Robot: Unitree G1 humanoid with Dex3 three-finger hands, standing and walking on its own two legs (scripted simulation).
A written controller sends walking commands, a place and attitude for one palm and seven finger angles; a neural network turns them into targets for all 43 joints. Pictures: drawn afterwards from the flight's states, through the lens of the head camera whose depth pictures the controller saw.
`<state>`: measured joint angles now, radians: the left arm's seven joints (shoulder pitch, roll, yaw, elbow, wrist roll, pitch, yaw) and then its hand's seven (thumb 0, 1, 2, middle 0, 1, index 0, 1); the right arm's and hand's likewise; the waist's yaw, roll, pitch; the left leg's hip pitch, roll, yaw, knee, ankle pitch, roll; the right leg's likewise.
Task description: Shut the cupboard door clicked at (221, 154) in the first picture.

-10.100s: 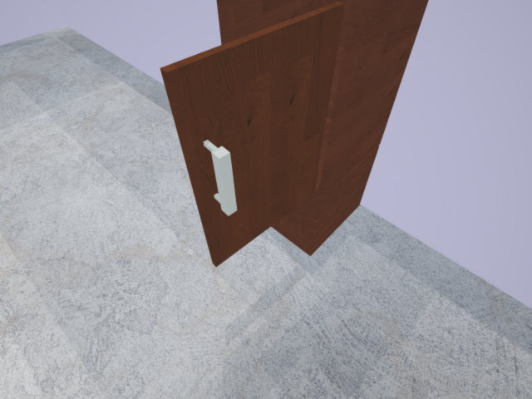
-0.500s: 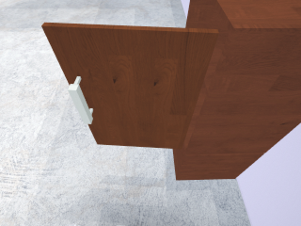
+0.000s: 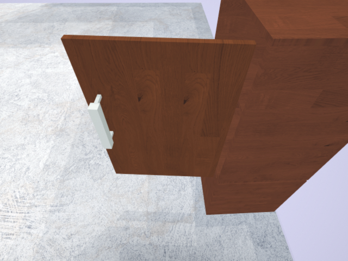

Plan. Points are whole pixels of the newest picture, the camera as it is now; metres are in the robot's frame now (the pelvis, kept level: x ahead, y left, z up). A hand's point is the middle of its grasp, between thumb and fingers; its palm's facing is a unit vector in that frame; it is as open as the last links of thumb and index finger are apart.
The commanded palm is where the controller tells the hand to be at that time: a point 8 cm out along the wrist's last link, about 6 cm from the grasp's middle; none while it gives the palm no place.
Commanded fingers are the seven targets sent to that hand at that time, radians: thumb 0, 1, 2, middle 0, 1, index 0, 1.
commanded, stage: come to a stop and stand still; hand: left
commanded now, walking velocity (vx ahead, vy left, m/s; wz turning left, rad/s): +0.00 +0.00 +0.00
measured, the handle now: (103, 122) +0.47 +0.24 +0.02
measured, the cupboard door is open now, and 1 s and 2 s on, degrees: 85 85 85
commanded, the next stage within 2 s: look again from close up in 0.54 s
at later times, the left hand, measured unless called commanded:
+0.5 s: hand out of the picture +0.01 +0.19 -0.16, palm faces -0.02 -0.98 -0.22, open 7.4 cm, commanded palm none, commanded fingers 0.00 0.90 0.90 -0.20 -0.30 -0.20 -0.30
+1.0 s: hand out of the picture -0.01 +0.18 -0.16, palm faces -0.02 -0.98 -0.21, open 7.4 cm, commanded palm none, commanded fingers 0.00 0.90 0.90 -0.20 -0.30 -0.20 -0.30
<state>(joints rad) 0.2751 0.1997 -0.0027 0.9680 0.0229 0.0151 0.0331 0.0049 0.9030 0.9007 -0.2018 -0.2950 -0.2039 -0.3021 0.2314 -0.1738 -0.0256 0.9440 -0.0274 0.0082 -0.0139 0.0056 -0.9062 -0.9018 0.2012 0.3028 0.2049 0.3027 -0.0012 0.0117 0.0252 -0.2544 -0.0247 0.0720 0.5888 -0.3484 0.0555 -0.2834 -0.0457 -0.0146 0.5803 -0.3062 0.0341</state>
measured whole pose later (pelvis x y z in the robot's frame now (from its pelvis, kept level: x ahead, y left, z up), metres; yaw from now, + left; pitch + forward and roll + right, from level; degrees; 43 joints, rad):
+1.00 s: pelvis -0.02 +0.01 +0.01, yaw -1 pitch -2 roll +0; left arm 0.28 0.16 -0.02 1.08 0.02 0.00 0.04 0.00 0.90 0.90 -0.20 -0.29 -0.20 -0.30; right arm 0.24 -0.16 -0.01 1.15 -0.01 -0.01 -0.01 0.01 -0.91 -0.90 0.20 0.30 0.20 0.30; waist 0.00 0.00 0.05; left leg -0.16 -0.05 0.10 0.42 -0.24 0.07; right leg -0.21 -0.06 0.02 0.45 -0.21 0.05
